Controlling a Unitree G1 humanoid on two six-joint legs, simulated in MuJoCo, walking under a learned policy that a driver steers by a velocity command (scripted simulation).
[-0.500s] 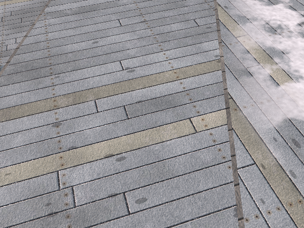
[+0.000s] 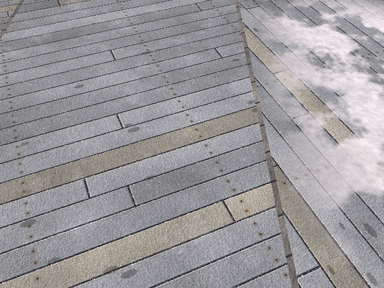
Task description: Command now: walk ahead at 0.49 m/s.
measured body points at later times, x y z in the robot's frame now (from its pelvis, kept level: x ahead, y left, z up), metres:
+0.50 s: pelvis +0.29 -0.07 +0.00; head +0.30 -0.08 +0.45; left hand +0.32 +0.19 -0.13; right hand +0.40 -0.34 -0.13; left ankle +0.34 +0.10 -0.66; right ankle +0.30 -0.15 -0.75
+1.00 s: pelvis +0.56 +0.01 -0.01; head +0.59 +0.02 +0.44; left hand +0.63 +0.27 -0.15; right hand +0.64 -0.26 -0.13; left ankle +0.60 +0.09 -0.75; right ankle +0.53 -0.16 -0.65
